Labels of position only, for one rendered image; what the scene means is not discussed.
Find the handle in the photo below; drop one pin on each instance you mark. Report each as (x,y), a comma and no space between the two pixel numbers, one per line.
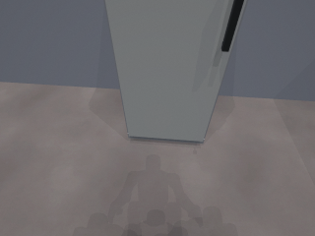
(231,25)

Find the fridge door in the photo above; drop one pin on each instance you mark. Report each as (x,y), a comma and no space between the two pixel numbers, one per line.
(169,63)

